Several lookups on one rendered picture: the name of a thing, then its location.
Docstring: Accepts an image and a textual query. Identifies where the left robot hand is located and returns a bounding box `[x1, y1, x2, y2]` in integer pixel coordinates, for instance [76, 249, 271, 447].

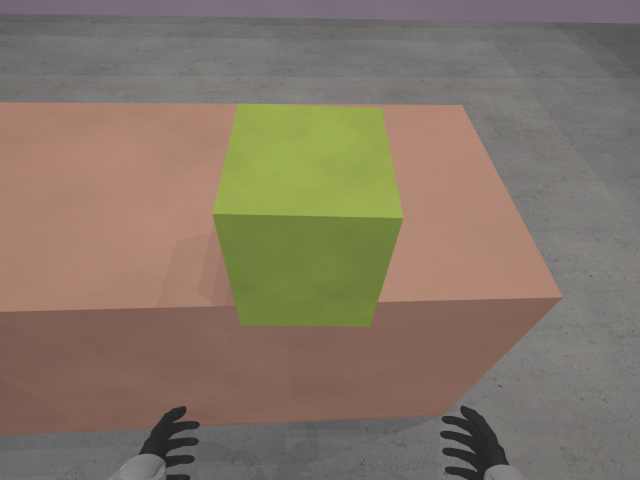
[139, 406, 200, 480]

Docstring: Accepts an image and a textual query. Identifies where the right robot hand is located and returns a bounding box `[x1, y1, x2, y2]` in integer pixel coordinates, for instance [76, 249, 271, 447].
[440, 406, 510, 480]

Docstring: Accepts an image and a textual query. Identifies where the pedestal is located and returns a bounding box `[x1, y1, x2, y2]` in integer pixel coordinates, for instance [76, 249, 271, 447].
[0, 102, 563, 435]

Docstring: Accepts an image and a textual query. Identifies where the left robot forearm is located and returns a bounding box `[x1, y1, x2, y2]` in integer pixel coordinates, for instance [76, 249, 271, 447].
[108, 454, 166, 480]

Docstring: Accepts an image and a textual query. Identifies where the carton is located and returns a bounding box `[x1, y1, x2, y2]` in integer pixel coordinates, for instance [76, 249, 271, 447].
[212, 103, 403, 327]

